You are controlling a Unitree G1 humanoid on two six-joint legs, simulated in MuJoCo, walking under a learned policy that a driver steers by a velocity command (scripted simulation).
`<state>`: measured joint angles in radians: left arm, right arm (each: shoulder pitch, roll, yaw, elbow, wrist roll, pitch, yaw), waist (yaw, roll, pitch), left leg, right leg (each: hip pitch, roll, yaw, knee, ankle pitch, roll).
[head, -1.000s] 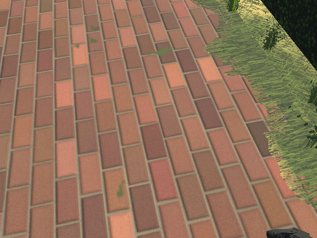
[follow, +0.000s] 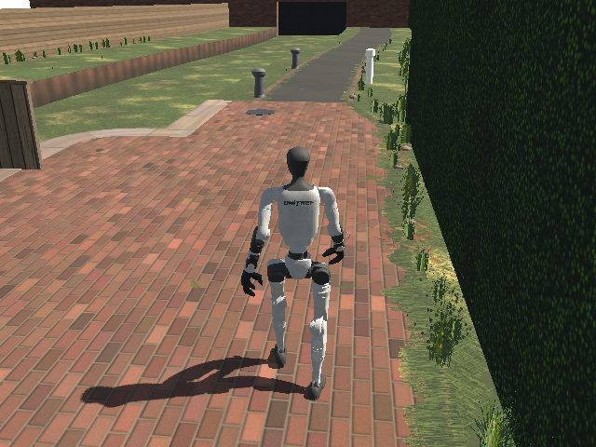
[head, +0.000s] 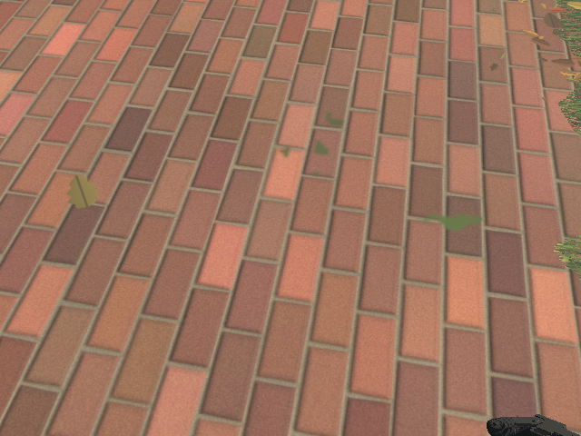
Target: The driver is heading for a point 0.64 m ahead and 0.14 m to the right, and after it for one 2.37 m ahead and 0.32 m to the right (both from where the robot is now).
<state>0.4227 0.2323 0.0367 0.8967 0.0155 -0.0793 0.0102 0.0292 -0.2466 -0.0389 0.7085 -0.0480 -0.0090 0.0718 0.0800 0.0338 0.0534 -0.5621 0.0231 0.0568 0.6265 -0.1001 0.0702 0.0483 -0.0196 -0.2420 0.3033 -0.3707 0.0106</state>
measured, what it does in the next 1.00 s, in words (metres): walks ahead, turning right: left foot, then right foot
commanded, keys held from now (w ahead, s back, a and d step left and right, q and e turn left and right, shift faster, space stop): e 0.32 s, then w+e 0.46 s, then w+q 0.22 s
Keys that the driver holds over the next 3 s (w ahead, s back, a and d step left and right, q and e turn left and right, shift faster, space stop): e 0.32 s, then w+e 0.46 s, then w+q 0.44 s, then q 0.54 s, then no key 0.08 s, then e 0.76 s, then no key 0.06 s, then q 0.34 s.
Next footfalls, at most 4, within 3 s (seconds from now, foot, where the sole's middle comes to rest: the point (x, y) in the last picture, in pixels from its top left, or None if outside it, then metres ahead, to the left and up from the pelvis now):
0.04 left None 0.18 0.09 -0.77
0.52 right None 0.10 -0.10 -0.77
1.00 left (350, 427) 0.47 -0.05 -0.77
1.52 right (436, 341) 0.69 -0.25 -0.77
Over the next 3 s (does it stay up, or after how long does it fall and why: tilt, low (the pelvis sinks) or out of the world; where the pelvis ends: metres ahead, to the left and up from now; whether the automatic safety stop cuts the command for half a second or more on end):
stays up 0.54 -0.15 0.01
